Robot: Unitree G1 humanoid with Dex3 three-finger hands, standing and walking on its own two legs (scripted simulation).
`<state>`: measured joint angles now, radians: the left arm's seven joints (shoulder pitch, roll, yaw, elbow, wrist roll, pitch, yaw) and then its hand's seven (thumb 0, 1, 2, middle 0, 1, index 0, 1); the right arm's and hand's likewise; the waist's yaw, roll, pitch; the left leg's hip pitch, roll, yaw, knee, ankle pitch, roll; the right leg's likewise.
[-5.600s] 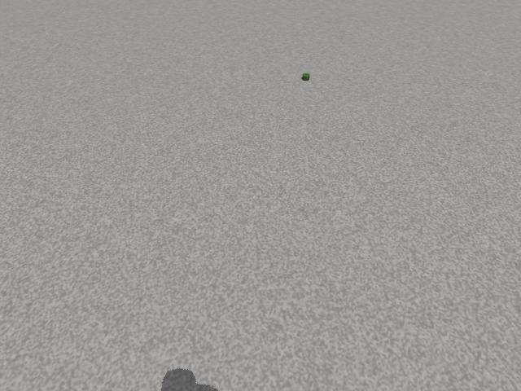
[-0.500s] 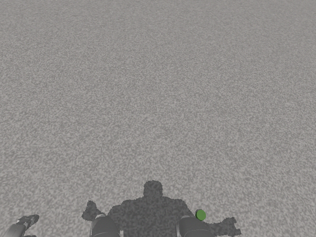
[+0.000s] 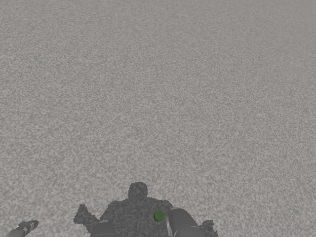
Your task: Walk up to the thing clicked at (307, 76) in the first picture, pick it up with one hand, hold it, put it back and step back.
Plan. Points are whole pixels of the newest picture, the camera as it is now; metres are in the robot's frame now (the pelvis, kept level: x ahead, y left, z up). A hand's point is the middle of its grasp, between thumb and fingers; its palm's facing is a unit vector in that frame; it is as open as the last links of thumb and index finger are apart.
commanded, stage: walk up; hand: left
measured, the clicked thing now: (158, 215) +0.29 -0.12 -0.73
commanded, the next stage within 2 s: none
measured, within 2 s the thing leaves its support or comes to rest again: neither
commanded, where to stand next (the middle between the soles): +0.01 -0.41 m, yaw +7 degrees
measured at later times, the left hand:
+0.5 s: hand out of the picture +0.04 +0.08 -0.15, palm faces -0.01 -0.93 -0.37, open 7.4 cm
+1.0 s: hand out of the picture -0.04 -0.18 -0.15, palm faces +0.02 -0.93 -0.36, open 7.4 cm
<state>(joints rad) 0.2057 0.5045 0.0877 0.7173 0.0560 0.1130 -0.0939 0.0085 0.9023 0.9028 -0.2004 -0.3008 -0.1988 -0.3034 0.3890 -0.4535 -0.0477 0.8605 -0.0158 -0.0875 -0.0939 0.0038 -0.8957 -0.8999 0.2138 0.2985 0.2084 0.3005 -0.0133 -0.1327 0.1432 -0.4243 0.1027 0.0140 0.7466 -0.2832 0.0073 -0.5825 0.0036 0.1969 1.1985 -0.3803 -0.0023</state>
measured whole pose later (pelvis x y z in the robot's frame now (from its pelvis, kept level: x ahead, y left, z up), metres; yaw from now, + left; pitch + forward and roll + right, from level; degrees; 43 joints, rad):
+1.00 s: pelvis -0.08 -0.45 -0.02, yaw +1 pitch -3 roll +0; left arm 0.28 0.38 0.08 0.83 0.05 0.07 -0.06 0.01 0.90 0.90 -0.20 -0.30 -0.20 -0.30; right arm 0.27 -0.52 -0.10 0.95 -0.01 -0.02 -0.10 0.01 -0.91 -0.90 0.20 0.30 0.20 0.30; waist 0.04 0.01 0.09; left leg -0.65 0.02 -0.12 1.29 -0.46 0.03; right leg -0.42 0.00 0.00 0.89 -0.43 0.01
